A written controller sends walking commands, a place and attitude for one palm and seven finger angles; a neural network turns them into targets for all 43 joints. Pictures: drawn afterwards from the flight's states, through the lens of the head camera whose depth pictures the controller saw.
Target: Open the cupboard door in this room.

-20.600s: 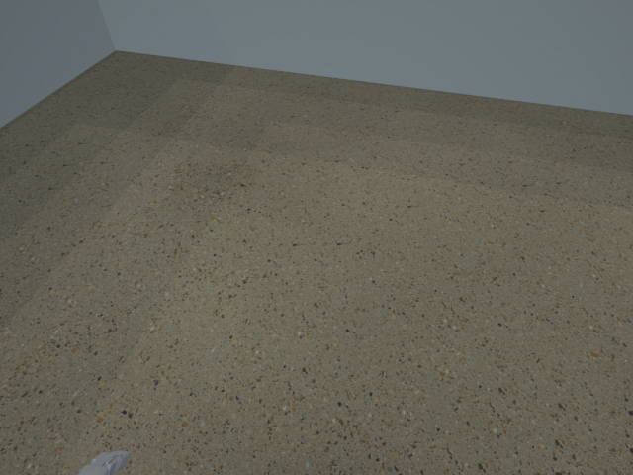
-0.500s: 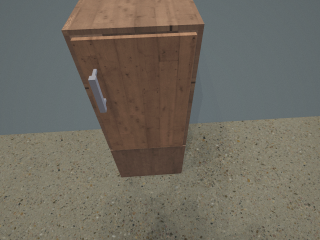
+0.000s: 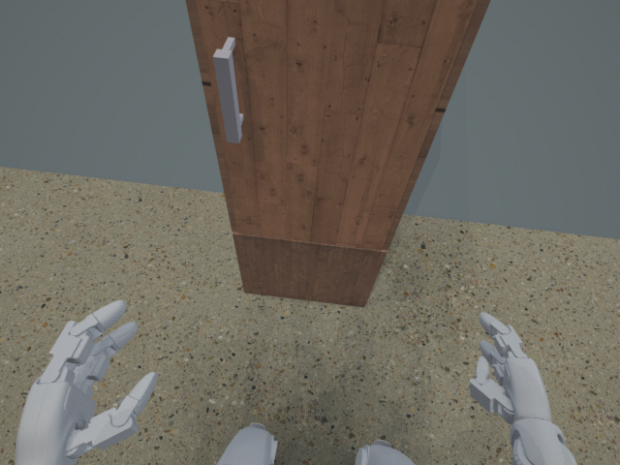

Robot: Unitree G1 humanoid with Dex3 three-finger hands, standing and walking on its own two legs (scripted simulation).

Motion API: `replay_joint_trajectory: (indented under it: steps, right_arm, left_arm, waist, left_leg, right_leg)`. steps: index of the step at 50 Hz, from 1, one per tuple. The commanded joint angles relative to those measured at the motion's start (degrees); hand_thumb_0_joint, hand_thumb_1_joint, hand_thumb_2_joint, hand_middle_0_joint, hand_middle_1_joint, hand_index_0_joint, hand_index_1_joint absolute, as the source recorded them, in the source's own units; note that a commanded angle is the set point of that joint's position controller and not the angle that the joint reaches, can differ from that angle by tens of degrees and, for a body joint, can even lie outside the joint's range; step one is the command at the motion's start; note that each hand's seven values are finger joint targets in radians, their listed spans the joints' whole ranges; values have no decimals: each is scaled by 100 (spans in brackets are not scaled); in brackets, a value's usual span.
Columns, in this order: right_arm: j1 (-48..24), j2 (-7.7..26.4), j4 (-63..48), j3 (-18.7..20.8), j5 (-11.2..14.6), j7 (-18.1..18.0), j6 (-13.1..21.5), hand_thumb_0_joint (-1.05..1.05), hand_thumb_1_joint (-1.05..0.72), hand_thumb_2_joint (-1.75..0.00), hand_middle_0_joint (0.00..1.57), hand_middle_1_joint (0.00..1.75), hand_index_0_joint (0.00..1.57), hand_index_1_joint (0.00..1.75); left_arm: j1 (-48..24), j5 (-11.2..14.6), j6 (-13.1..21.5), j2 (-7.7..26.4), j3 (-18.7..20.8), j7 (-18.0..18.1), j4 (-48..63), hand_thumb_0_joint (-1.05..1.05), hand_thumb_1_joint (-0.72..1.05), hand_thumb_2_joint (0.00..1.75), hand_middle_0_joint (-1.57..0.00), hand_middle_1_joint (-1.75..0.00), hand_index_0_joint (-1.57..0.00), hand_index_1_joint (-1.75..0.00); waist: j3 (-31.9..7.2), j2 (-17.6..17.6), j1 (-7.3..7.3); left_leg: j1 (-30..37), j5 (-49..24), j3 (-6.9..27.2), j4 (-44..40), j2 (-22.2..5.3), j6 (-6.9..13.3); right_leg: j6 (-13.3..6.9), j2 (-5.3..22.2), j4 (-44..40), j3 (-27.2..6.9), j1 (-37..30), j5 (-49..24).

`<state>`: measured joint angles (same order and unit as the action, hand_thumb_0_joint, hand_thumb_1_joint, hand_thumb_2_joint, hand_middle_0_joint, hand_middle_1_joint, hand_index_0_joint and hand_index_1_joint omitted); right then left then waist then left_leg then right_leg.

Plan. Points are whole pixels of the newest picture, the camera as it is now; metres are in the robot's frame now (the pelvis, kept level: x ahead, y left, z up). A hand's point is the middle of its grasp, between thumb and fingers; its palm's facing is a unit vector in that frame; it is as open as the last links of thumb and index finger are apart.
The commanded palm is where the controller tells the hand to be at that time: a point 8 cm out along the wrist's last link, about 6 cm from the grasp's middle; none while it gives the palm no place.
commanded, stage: raise the hand with hooked fingers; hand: left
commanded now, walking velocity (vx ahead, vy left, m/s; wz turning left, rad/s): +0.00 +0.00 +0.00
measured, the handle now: (232, 92) +0.60 +0.22 +0.12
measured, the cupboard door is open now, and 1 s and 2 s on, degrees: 0 0 0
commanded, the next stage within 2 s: move the hooked fingers beside the handle in 1.54 s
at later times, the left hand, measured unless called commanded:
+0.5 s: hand (120, 316) +0.24 +0.25 +0.08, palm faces +0.04 -1.00 -0.09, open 12.4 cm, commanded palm +0.21 +0.31 +0.09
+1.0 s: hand (88, 232) +0.30 +0.29 +0.13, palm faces +0.09 -0.99 -0.07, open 14.0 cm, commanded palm +0.28 +0.34 +0.13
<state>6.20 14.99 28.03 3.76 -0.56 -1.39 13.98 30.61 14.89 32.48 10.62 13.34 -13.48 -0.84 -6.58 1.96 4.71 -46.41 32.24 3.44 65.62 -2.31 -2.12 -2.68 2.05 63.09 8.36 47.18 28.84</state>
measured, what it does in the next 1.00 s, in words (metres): stands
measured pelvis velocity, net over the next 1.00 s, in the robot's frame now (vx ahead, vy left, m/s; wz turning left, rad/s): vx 0.01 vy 0.03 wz -0.02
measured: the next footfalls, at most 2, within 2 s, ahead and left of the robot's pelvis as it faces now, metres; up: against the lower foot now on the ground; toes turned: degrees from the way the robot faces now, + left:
none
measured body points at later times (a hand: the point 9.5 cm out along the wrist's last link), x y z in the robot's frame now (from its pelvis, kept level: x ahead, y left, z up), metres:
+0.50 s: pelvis -0.01 +0.03 +0.02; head +0.04 +0.04 +0.47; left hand +0.23 +0.30 +0.08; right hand +0.11 -0.24 -0.06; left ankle +0.00 +0.14 -0.66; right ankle +0.03 -0.09 -0.66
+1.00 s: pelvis +0.01 +0.03 +0.05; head +0.05 +0.03 +0.49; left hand +0.29 +0.35 +0.14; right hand +0.17 -0.21 -0.04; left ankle +0.00 +0.14 -0.66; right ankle +0.03 -0.09 -0.66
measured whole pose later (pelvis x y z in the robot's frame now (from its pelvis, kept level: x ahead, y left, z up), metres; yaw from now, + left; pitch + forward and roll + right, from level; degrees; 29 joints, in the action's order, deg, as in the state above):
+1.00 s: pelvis +0.01 +0.03 +0.05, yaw -1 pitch +8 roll -2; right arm 15.3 14.5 33.0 -3.1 2.0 -4.8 11.7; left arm -0.9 18.7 15.3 21.8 23.5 -22.3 -18.4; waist -3.8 -1.4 1.2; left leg -31.5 25.9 0.5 49.4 -1.6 0.1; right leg -0.2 1.8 46.0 5.7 32.6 21.2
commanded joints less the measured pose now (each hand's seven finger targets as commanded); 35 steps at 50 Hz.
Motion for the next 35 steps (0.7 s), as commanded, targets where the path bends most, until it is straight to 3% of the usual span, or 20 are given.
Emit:
replay_joint_trajectory:
  steps: [1,3,5,6,7,8,10,12,15,18,20,22,25,27,30,35]
  right_arm:
    - [521,652,-251,26,119,-133,344,0,-90,-90,20,30,20,30]
    - [503,728,-302,-23,233,-218,323,0,-90,-90,20,30,20,30]
    - [385,727,-433,-65,331,-274,207,0,-90,-90,20,30,20,30]
    - [344,691,-595,-105,367,-287,134,0,-90,-90,20,30,20,30]
    - [274,666,-722,-108,368,-300,67,0,-90,-90,20,30,20,30]
    - [196,586,-831,-126,362,-304,23,0,-90,-90,20,30,20,30]
    - [100,398,-865,-151,321,-289,-34,0,-90,-90,20,30,20,30]
    - [279,315,-795,-147,299,-256,-5,0,-90,-90,20,30,20,30]
    - [457,422,-616,-141,209,-194,87,0,-90,-90,20,30,20,30]
    - [720,645,-446,-131,195,-165,191,0,-90,-90,20,30,20,30]
    - [746,771,-436,-132,257,-210,272,0,-90,-90,20,30,20,30]
    - [822,857,-429,-96,326,-299,329,0,-90,-90,20,30,20,30]
    - [838,884,-448,-124,335,-380,354,0,-90,-90,20,30,20,30]
    - [799,790,-474,-143,318,-388,348,0,-90,-90,20,30,20,30]
    - [804,720,-459,-202,266,-331,303,0,-90,-90,20,30,20,30]
    - [826,800,-421,-229,313,-258,157,0,-90,-90,20,30,20,30]
  left_arm:
    - [-2102,150,654,761,-399,-676,1840,0,22,61,-25,-74,-25,-74]
    - [-1890,149,-7,1031,-178,-904,1127,0,18,59,-25,-76,-25,-76]
    - [-1433,214,-921,1302,269,-1008,331,0,13,57,-25,-80,-25,-80]
    - [-1269,300,-1308,1258,340,-1007,424,0,11,56,-26,-81,-26,-81]
    - [-1226,398,-1632,1498,678,-908,619,0,8,55,-26,-82,-26,-82]
    - [-1069,476,-1871,1550,895,-753,734,0,6,54,-26,-84,-26,-84]
    - [-840,677,-1990,1538,1313,-306,922,0,1,52,-26,-87,-26,-87]
    - [-866,659,-1679,1356,1337,157,1325,0,-3,50,-27,-90,-27,-90]
    - [-1363,358,-1018,1287,1046,498,1407,0,-10,47,-27,-94,-27,-94]
    - [-1781,50,-595,1088,432,259,858,0,-17,44,-28,-99,-28,-99]
    - [-2231,104,-556,990,101,-105,659,0,-22,42,-28,-102,-28,-102]
    - [-2422,222,-654,1351,328,-417,591,0,-27,40,-28,-105,-28,-105]
    - [-2581,329,-864,2046,957,-537,756,0,-34,37,-29,-110,-29,-110]
    - [-2526,431,-901,2095,1208,-426,942,0,-38,35,-29,-112,-29,-112]
    - [-2476,529,-919,2087,1425,-165,846,0,-45,32,-30,-117,-30,-117]
    - [-2870,389,-1300,1610,851,-338,-79,0,-50,30,-30,-120,-30,-120]
  waist:
    - [-1102,-721,-1051]
    - [-1069,-353,-944]
    - [-1038,-235,-611]
    - [-1225,-236,-451]
    - [-1537,-175,-271]
    - [-1686,-158,-127]
    - [-1737,41,78]
    - [-1480,-78,24]
    - [-912,-288,-245]
    - [-481,-367,-640]
    - [-353,-316,-790]
    - [-674,-411,-719]
    - [-1155,-657,-467]
    - [-1310,-783,-352]
    - [-1158,-889,-261]
    - [-419,-790,-541]
  left_leg:
    - [355,-1466,-173,-412,155,377]
    - [41,-1045,-149,-627,177,386]
    - [-40,-1013,-169,-930,242,377]
    - [46,-1067,-220,-1124,304,360]
    - [161,-1246,-234,-1262,333,347]
    - [248,-1431,-253,-1363,346,331]
    - [348,-1744,-229,-1486,325,286]
    - [511,-1902,-218,-1698,282,248]
    - [545,-1776,-191,-1797,234,248]
    - [529,-1125,-193,-1776,221,279]
    - [529,-672,-159,-1819,247,305]
    - [716,-582,-173,-1929,266,314]
    - [1057,-1081,-92,-2097,256,296]
    - [1321,-1599,-92,-2183,237,270]
    - [1494,-2178,-82,-2241,225,199]
    - [1469,-2110,-158,-2310,214,188]
  right_leg:
    - [116,-273,-975,-875,-393,-1044]
    - [164,-255,-1222,-934,-633,-458]
    - [180,-232,-1447,-942,-1028,-228]
    - [219,-156,-1563,-938,-1363,-222]
    - [247,-105,-1620,-934,-1750,-353]
    - [262,-76,-1650,-930,-2025,-507]
    - [237,-126,-1593,-803,-2312,-855]
    - [217,-191,-1527,-583,-2113,-1167]
    - [174,-250,-1478,-470,-1618,-1008]
    - [187,-241,-1526,-425,-918,-367]
    - [176,-236,-1636,-495,-798,-21]
    - [180,-208,-1789,-579,-1072,39]
    - [130,-227,-1734,-519,-1580,-450]
    - [128,-235,-1723,-444,-1824,-933]
    - [101,-287,-1706,-356,-1970,-1453]
    - [127,-315,-1909,-331,-1699,-1593]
